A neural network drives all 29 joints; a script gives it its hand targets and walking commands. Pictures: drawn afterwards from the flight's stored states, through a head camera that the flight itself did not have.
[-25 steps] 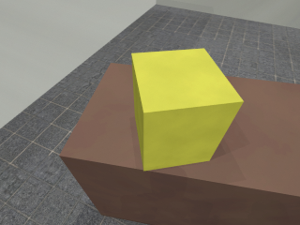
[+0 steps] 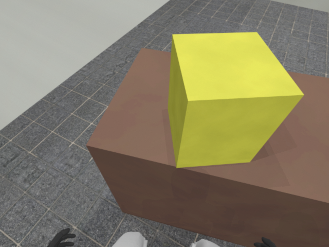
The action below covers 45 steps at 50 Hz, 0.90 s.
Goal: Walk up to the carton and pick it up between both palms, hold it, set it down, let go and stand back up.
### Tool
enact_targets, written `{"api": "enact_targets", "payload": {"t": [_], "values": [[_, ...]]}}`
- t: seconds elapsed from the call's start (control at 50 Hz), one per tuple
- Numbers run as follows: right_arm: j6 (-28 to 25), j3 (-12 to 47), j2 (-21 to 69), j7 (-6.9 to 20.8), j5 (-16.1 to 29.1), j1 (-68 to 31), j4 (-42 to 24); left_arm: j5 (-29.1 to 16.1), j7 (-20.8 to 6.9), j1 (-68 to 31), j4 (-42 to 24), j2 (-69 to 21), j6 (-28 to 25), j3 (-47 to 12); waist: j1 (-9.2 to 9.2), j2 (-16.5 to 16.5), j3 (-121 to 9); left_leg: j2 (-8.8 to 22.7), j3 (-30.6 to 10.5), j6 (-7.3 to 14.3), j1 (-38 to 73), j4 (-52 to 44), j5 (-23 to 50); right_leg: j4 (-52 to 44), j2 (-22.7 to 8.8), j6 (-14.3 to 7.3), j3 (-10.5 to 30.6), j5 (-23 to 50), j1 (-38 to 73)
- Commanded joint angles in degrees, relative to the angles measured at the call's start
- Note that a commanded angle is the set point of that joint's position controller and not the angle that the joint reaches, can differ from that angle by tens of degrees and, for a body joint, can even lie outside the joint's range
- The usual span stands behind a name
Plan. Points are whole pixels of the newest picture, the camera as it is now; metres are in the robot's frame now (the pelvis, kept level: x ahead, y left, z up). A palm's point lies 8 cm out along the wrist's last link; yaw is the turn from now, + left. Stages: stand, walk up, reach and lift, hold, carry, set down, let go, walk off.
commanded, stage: walk up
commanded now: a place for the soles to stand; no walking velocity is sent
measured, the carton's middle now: (214, 103) +0.43 -0.10 +0.11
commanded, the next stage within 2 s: none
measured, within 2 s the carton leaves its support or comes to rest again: neither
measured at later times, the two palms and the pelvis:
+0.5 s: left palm out of the picture +0.01 +0.28 -0.09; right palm out of the picture +0.07 -0.24 -0.10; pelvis -0.04 +0.02 +0.01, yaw -5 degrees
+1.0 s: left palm out of the picture +0.11 +0.27 -0.08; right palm out of the picture +0.02 -0.25 -0.11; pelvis -0.02 +0.02 +0.01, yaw -13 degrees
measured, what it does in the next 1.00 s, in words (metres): steps on the spot: right foot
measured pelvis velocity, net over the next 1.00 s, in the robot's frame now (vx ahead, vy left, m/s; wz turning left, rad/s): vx -0.02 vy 0.02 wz -0.22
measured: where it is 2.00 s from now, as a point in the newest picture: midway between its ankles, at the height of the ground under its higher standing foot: outside the picture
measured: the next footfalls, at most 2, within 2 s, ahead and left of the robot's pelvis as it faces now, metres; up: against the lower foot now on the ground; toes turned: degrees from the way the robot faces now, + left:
right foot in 0.32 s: +0.02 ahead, -0.11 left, +0.00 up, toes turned -11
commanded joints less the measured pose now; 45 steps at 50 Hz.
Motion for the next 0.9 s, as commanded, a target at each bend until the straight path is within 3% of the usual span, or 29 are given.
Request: {"api": "enact_targets", "payload": {"t": [0.0,0.02,0.04,0.06,0.08,0.1,0.12,0.14,0.16,0.2,0.24,0.26,0.3,0.32,0.34,0.36,0.38,0.4,0.44,0.48,0.72,0.88], "values": [[-2.6,-2.1,-4.4,0.7,0.2,3.6,-4.5,-0.1,0.4,0.1,-4.0,12.4,-0.9,3.5,-1.36,-8.2,-11.2,3.0,0.8,1.2,6.7,-17.6,8.4,-15.6,-14.2,-6.8,15.0,4.1,2.9],[-3.3,-2.6,-5.0,0.9,0.1,5.2,-3.4,-0.7,-0.2,-0.1,-3.8,12.5,-0.5,3.4,-2.41,-7.0,-12.0,1.6,2.5,2.0,11.7,-25.1,15.4,-12.3,-12.0,-4.6,13.5,-0.6,0.2],[-3.8,-3.4,-7.6,1.0,-0.1,5.2,-3.1,-1.4,-0.7,2.1,-3.3,11.1,-0.1,2.7,-2.60,-1.2,-11.8,2.3,-2.0,3.5,13.7,-30.4,18.1,-6.6,-9.0,-1.4,11.8,-6.3,-3.5],[-4.2,-4.7,-13.4,0.5,-0.5,3.6,-3.9,-2.6,-1.3,4.8,-4.0,6.6,0.2,1.5,-2.50,13.5,-11.2,12.0,-20.6,8.6,9.3,-37.8,9.8,5.0,-1.3,3.2,7.7,-13.6,-7.6],[-4.1,-5.4,-16.0,-0.1,-0.4,0.8,-4.3,-1.8,-1.1,1.7,-5.0,7.4,1.1,2.0,-4.17,13.6,-7.6,18.1,-29.6,15.7,-4.1,-43.3,1.3,13.5,3.3,4.3,14.7,-21.0,-5.1],[-4.3,-4.9,-14.2,-0.7,-0.4,-2.4,-4.3,-1.3,-1.2,0.5,-4.7,8.4,1.6,2.5,-3.41,10.6,-4.4,17.9,-29.0,17.0,-7.7,-44.5,-1.0,17.9,3.0,4.4,19.1,-18.3,-4.8],[-4.4,-4.0,-11.8,-1.1,-0.6,-4.4,-4.3,-1.7,-1.3,1.9,-4.1,8.5,1.3,2.5,-2.10,9.3,-3.4,16.4,-24.4,16.0,-3.2,-41.8,9.7,18.1,3.6,4.6,20.1,-15.6,-7.7],[-4.3,-3.7,-11.5,-1.4,-1.4,-5.6,-5.0,-2.0,-1.2,3.8,-3.2,8.0,0.7,2.4,-1.57,9.9,-4.8,16.4,-20.6,15.9,1.5,-38.9,20.3,18.3,4.2,4.8,20.2,-14.9,-9.5],[-4.2,-3.4,-11.3,-1.4,-1.7,-6.2,-5.7,-1.6,-0.9,5.7,-2.2,7.9,0.1,2.7,-1.23,10.8,-6.5,16.8,-18.4,16.2,4.2,-36.9,25.7,17.8,4.1,5.1,20.6,-14.5,-9.3],[-3.7,-2.8,-9.9,-1.0,-2.0,-5.3,-5.5,-1.0,-0.8,6.0,-2.0,7.7,-0.9,3.0,-2.32,10.0,-8.5,16.8,-15.5,16.3,7.9,-34.8,30.8,14.8,5.4,6.2,20.4,-15.7,-8.1],[-3.3,-2.5,-9.4,-0.7,-2.0,-4.8,-5.5,-1.2,-1.0,5.6,-2.4,6.7,-1.5,3.1,-2.97,9.9,-9.1,15.9,-13.0,14.7,9.6,-32.6,33.2,6.2,5.3,6.5,20.1,-14.8,-5.5],[-3.0,-2.3,-9.5,-0.5,-1.8,-5.3,-5.5,-1.4,-1.2,6.7,-2.3,6.1,-1.8,3.2,-2.48,9.9,-9.6,15.3,-11.4,13.3,9.2,-31.6,33.3,0.3,5.4,6.4,19.5,-12.1,-2.4],[-2.4,-1.7,-10.2,0.0,-1.1,-7.7,-5.2,-1.5,-1.4,11.7,-1.5,6.2,-2.9,3.8,0.32,7.9,-11.0,13.5,-8.0,9.3,5.1,-28.3,26.3,-14.0,6.3,5.3,18.3,2.2,7.5],[-2.3,-0.9,-8.5,0.4,-0.5,-7.0,-5.3,-1.1,-1.4,12.4,-1.4,8.1,-3.4,4.4,0.17,3.3,-11.6,11.2,-5.5,6.5,1.5,-25.8,18.9,-17.1,4.2,3.7,23.3,5.2,10.5],[-2.2,-0.2,-5.5,0.9,0.7,-4.6,-5.5,-1.0,-1.5,8.6,-2.6,12.2,-3.6,5.4,-2.52,-6.6,-10.3,5.0,0.7,2.7,0.1,-23.2,6.8,-19.9,-1.8,0.1,35.4,-4.6,4.2],[-1.8,-0.7,-5.4,0.6,0.1,-4.5,-4.3,-1.8,-1.8,6.4,-3.1,12.9,-3.2,5.9,-2.29,-8.5,-7.8,2.7,2.4,1.4,8.4,-19.9,6.4,-23.2,-3.9,-3.8,39.5,-15.8,-7.3],[-1.9,-0.7,-6.0,0.8,-0.2,-4.6,-3.9,-2.0,-2.0,5.1,-3.7,10.8,-3.3,5.3,-2.79,-7.5,-5.8,2.9,1.4,1.6,10.3,-22.0,9.5,-24.2,-3.3,-3.5,38.8,-16.7,-9.2],[-2.4,-0.7,-6.4,1.0,0.0,-5.0,-3.3,-1.9,-2.0,5.4,-4.1,9.2,-3.4,4.7,-2.57,-5.9,-5.5,3.3,1.3,2.0,10.3,-25.3,11.4,-23.2,-1.5,-1.9,35.3,-14.1,-8.1],[-3.4,-1.2,-7.3,1.2,-0.7,-5.1,-2.9,-1.8,-2.0,8.1,-4.4,8.5,-3.4,4.4,-2.07,-5.8,-5.6,4.9,0.0,3.1,11.8,-29.2,10.0,-21.6,1.3,0.9,31.9,-15.2,-9.8],[-3.9,-1.1,-7.4,1.2,-0.6,-5.3,-2.7,-1.7,-2.2,9.3,-4.5,7.7,-3.4,4.4,-1.64,-5.3,-5.4,6.3,-0.7,3.9,10.0,-31.3,8.2,-19.7,3.2,2.0,29.8,-12.3,-8.0],[-4.1,-0.4,-8.7,0.9,-0.3,-4.1,-2.9,-1.3,-2.0,12.0,-8.0,7.1,-4.2,4.4,-0.98,-0.7,-8.0,9.4,1.7,4.9,8.0,-34.0,9.1,-12.6,5.6,1.7,30.1,3.8,-3.4],[-3.2,-0.1,-9.7,0.9,-0.2,-3.4,-3.8,-1.4,-1.5,11.5,-9.7,7.7,-4.0,4.4,-1.12,-0.5,-9.5,10.7,4.7,5.7,9.4,-31.4,15.0,-8.7,6.7,1.7,30.2,11.7,-2.8]]}}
